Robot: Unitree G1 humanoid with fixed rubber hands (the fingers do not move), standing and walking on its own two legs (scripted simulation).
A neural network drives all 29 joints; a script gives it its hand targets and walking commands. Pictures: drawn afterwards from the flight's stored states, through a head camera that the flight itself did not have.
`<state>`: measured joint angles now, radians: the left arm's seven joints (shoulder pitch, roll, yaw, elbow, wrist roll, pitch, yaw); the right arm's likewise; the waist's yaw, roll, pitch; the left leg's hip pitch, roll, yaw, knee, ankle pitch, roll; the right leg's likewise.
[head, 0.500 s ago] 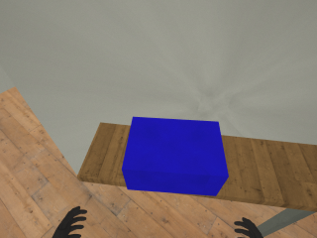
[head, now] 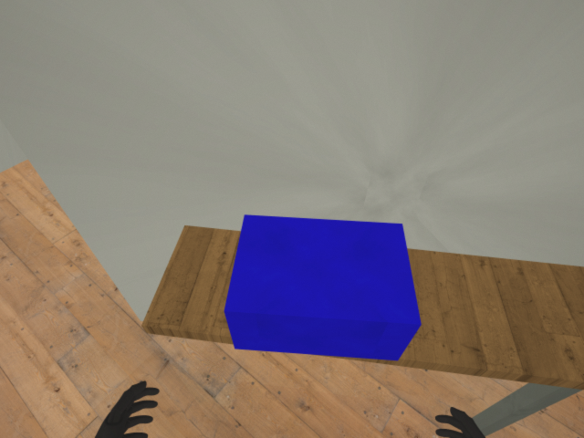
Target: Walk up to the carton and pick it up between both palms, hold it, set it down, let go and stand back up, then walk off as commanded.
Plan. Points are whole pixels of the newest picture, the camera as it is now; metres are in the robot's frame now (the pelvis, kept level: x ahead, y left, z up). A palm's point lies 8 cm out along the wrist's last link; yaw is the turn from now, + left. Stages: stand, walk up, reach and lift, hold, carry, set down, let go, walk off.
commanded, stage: stand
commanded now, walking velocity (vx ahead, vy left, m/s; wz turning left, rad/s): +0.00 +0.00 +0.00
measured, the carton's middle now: (319, 285) +0.40 -0.03 -0.09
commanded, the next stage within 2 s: walk up in 1.20 s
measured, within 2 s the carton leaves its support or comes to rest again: neither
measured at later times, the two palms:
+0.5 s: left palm out of the picture +0.13 +0.26 -0.08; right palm out of the picture +0.11 -0.25 -0.10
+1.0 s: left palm out of the picture +0.12 +0.26 -0.09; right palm out of the picture +0.10 -0.25 -0.11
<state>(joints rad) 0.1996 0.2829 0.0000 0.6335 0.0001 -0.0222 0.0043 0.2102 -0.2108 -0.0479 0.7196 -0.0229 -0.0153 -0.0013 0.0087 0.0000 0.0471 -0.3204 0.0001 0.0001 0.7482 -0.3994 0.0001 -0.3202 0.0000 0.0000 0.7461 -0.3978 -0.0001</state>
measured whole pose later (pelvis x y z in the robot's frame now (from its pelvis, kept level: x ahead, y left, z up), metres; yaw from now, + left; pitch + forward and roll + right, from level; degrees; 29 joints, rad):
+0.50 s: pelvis +0.00 +0.00 +0.00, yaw +0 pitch -2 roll +0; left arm 0.20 0.29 0.00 0.67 0.00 -0.03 0.01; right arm 0.21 -0.21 -0.05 0.76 -0.02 -0.02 0.00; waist 0.01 0.00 0.05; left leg -0.32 0.00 0.00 0.75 -0.40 0.00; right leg -0.32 0.00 0.00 0.75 -0.39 0.00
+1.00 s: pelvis -0.01 +0.00 +0.00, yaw +0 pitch -2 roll +0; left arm 0.20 0.29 0.00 0.71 0.00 -0.03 0.01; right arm 0.19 -0.21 -0.05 0.81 -0.02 -0.02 0.00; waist 0.01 0.00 0.05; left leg -0.32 0.00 0.00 0.74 -0.38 0.00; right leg -0.32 0.00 0.00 0.74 -0.38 0.00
